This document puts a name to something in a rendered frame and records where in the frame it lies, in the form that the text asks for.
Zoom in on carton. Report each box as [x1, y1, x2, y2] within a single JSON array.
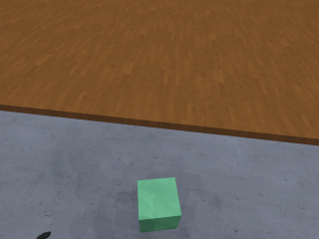
[[138, 177, 181, 233]]

